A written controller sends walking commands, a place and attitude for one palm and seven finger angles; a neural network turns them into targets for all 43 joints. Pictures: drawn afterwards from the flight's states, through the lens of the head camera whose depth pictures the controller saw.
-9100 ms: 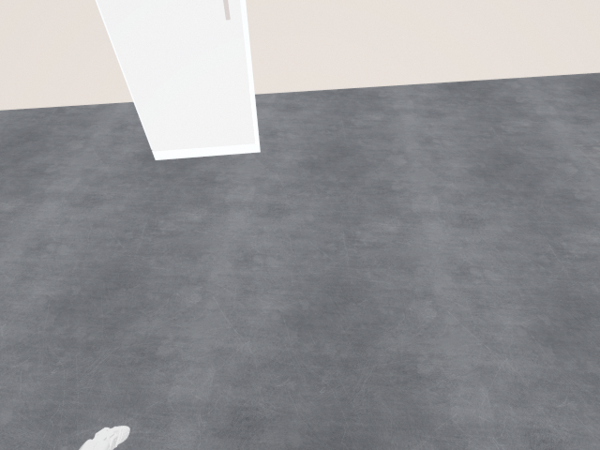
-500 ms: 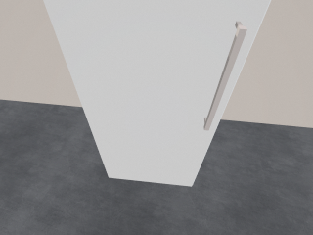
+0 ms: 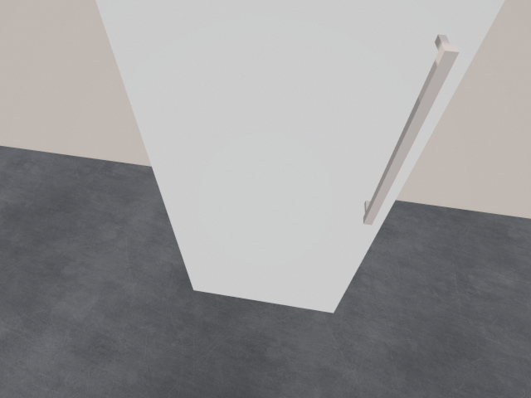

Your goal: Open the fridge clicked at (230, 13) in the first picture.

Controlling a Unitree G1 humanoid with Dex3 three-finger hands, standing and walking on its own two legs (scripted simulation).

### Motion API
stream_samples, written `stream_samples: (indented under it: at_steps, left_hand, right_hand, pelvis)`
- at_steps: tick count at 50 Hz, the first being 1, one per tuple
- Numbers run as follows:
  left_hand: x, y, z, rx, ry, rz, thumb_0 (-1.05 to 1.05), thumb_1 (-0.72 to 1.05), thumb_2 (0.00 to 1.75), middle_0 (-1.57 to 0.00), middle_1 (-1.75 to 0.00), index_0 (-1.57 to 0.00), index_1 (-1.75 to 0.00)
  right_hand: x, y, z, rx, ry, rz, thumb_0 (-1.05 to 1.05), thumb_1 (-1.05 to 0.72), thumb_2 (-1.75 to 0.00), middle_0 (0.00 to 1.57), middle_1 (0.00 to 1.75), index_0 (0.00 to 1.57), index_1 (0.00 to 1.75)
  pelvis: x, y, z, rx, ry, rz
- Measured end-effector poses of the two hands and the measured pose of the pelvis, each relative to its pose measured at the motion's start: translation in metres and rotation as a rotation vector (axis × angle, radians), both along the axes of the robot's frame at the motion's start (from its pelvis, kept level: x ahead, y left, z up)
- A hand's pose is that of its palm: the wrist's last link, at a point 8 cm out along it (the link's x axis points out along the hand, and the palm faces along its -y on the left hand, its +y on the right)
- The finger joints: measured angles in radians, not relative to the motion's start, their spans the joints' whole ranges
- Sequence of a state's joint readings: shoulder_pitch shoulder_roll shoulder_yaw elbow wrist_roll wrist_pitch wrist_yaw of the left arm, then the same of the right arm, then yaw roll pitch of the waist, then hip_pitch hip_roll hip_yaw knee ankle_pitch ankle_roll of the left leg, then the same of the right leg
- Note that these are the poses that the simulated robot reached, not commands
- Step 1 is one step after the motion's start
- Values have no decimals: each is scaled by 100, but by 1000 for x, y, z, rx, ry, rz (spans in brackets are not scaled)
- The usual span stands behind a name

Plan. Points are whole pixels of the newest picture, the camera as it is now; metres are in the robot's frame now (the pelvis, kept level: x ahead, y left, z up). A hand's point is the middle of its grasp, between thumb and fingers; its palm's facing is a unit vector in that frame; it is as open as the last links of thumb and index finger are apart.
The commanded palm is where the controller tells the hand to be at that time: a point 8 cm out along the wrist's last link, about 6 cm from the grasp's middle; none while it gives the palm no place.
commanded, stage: look again from close up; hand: right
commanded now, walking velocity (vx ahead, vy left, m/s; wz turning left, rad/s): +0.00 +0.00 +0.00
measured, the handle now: (396, 150) +0.48 -0.18 +0.12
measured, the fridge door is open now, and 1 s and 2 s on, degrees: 0 0 0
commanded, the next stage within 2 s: raise the hand to about handle height in 0.88 s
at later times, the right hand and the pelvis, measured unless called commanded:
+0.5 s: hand out of the picture +0.02 -0.14 -0.17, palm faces +0.03 +0.98 -0.20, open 7.3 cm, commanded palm none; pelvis +0.00 +0.04 +0.00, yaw -1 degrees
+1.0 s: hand out of the picture +0.00 -0.14 -0.17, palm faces +0.03 +0.98 -0.20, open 7.4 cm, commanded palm +0.07 -0.19 -0.07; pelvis -0.02 +0.04 +0.01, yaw -1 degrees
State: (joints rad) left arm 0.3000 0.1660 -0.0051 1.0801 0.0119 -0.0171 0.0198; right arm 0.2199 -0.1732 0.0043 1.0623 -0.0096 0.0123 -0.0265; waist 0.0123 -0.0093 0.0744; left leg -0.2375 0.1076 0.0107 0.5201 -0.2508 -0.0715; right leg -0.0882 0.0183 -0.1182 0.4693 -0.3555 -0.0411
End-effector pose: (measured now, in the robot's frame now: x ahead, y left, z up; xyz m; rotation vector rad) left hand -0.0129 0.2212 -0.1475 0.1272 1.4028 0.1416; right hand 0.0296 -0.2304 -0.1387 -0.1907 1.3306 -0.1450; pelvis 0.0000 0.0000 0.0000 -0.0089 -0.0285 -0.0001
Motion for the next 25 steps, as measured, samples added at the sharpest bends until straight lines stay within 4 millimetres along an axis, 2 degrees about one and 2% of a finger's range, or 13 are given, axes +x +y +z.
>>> stream_samples:
  at_steps: [11,18,25]
  left_hand:
    - [13,19,1,3,-14,-3,0,91,90,-20,-30,-20,-30]
    - [25,32,4,12,-43,-20,0,91,90,-20,-30,-20,-30]
    - [28,41,7,20,-53,-32,0,91,90,-20,-30,-20,-30]
  right_hand:
    - [-3,21,0,4,3,-17,1,-92,-90,20,30,20,30]
    - [-10,31,0,10,5,-30,1,-92,-90,20,30,20,30]
    - [-19,38,0,17,11,-39,1,-92,-90,20,30,20,30]
  pelvis:
    - [3,20,1,2,4,-8]
    - [1,30,3,4,4,-14]
    - [-3,36,4,5,4,-17]
